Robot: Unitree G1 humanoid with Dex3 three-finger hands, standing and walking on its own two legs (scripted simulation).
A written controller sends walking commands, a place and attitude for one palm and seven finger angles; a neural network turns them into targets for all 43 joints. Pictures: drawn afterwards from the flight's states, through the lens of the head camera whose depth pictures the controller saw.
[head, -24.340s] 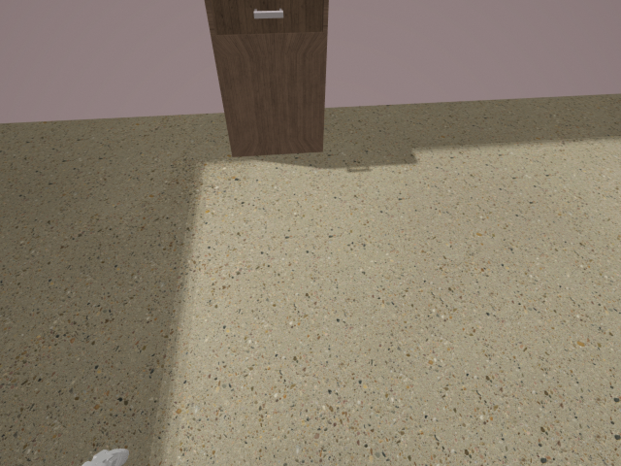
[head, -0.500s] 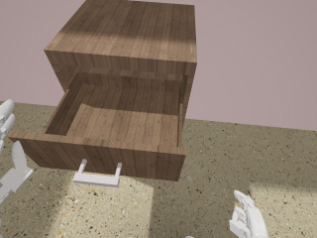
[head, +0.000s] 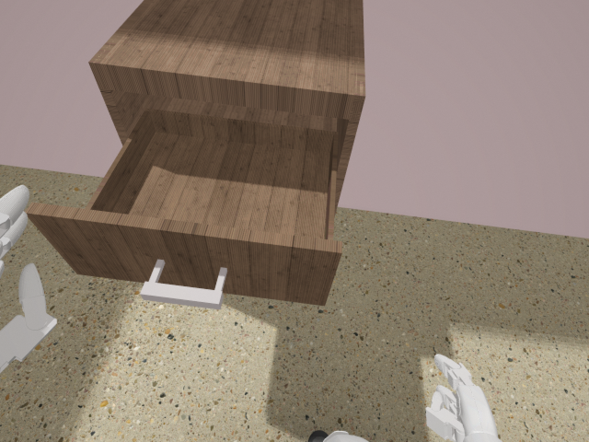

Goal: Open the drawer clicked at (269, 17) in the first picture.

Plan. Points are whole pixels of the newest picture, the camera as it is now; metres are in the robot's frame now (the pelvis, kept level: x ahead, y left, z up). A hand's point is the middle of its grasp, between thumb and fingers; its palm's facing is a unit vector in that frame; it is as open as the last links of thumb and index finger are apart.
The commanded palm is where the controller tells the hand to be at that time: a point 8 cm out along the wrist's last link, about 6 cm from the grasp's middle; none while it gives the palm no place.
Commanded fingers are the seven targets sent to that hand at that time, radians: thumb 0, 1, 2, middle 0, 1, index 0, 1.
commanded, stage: step back with the hand held close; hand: left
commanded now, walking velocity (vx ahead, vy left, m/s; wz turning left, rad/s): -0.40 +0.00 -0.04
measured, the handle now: (186, 283) +0.34 +0.18 -0.04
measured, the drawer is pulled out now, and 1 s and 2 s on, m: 0.30 0.30 0.30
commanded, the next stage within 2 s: stop stepping back and stand still in 0.22 s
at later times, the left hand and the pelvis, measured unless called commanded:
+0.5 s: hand out of the picture +0.10 +0.17 +0.16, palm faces +0.19 -0.83 -0.53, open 7.4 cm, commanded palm +0.03 +0.23 +0.19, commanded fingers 0.00 0.90 0.90 -0.20 -0.30 -0.20 -0.30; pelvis -0.12 -0.04 +0.01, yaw -5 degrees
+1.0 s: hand out of the picture +0.04 +0.19 +0.17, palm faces +0.30 -0.84 -0.44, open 7.5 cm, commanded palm -0.02 +0.24 +0.19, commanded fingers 0.00 0.90 0.90 -0.20 -0.30 -0.20 -0.30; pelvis -0.16 -0.03 +0.01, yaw -4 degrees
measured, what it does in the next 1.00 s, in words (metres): walks backwards: right foot, then left foot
